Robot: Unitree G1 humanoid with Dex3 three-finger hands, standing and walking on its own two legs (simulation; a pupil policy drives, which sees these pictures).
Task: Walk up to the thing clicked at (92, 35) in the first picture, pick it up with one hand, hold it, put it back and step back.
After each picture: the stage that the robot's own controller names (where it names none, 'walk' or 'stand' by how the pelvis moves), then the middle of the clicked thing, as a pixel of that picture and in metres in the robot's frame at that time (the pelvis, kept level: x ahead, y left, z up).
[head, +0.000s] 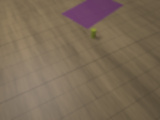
stand; (93, 33) +1.54 -0.13 -0.72
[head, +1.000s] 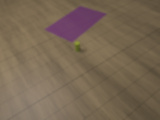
walk; (77, 46) +1.40 +0.19 -0.70
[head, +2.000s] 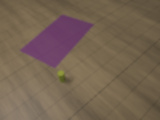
walk; (61, 76) +0.87 +0.30 -0.71
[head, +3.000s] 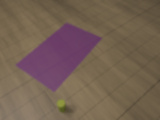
walk; (61, 106) +0.54 +0.23 -0.70
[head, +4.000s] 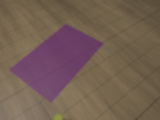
stand; out of the picture +0.40 +0.18 -0.71
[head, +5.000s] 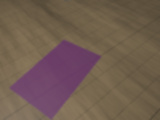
stand; out of the picture +0.37 +0.20 -0.72
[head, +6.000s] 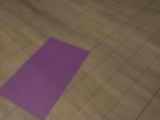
stand; out of the picture +0.32 +0.24 -0.71
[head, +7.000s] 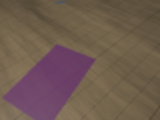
stand; out of the picture +0.30 +0.23 -0.72
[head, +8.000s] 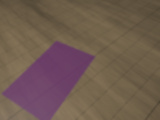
stand; out of the picture +0.32 +0.23 -0.73
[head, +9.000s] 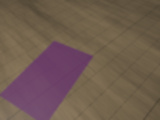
stand; out of the picture +0.31 +0.24 -0.73
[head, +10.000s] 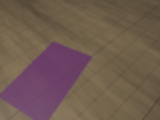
stand; out of the picture +0.30 +0.25 -0.73
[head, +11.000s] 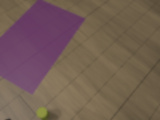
go down; (43, 113) +0.33 +0.24 -0.60
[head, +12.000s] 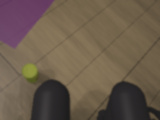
go down; (31, 73) +0.39 +0.24 -0.31
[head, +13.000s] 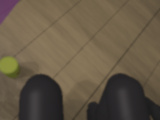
close in; (10, 68) +0.38 +0.26 -0.27
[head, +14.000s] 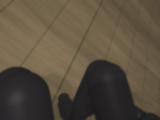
close in; out of the picture +0.38 +0.28 -0.22
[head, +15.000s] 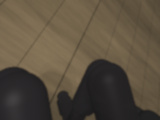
close; out of the picture +0.37 +0.29 -0.22
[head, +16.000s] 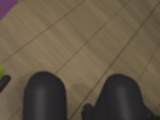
lift; out of the picture +0.31 +0.29 -0.13
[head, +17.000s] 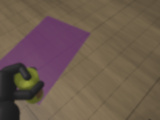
lift; (30, 86) +0.32 +0.19 +0.02
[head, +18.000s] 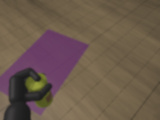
hold; (40, 91) +0.33 +0.17 -0.01
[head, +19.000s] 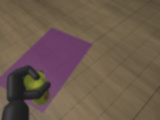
hold; (38, 89) +0.33 +0.18 +0.00
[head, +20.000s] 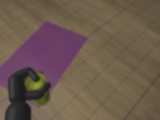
crouch; (38, 89) +0.33 +0.17 -0.03
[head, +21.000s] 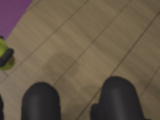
lower; (1, 55) +0.42 +0.26 -0.11
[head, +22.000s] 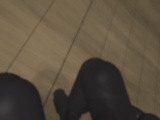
lower; out of the picture +0.39 +0.31 -0.23
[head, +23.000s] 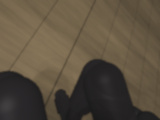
lower; out of the picture +0.39 +0.31 -0.22
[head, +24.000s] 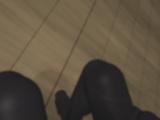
lower; out of the picture +0.38 +0.31 -0.22
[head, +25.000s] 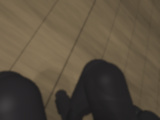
lower; out of the picture +0.38 +0.31 -0.22
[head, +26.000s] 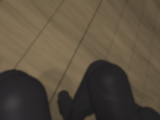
open; out of the picture +0.37 +0.30 -0.22
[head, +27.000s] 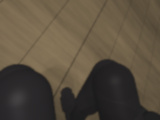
stand; out of the picture +0.37 +0.29 -0.22
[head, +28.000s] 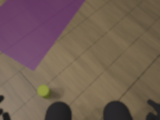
walk; (44, 92) +0.38 +0.23 -0.49
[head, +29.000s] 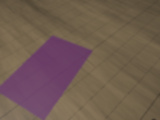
stand; out of the picture +0.33 +0.22 -0.66
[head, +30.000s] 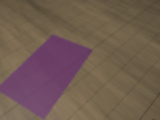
stand; out of the picture +0.33 +0.23 -0.66
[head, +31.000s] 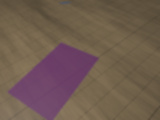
stand; out of the picture +0.36 +0.21 -0.72
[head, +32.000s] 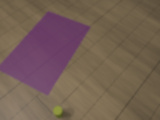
walk; (58, 112) +0.38 +0.18 -0.70
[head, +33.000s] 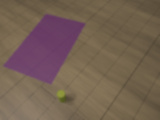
walk; (61, 96) +0.56 +0.23 -0.70
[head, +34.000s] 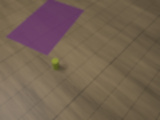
walk; (55, 64) +0.89 +0.24 -0.70
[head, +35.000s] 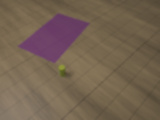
stand; (62, 70) +0.97 +0.23 -0.72
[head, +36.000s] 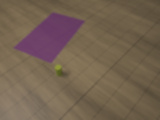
stand; (58, 70) +0.96 +0.27 -0.73
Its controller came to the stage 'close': yes
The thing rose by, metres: 0.71
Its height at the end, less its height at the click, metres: +0.00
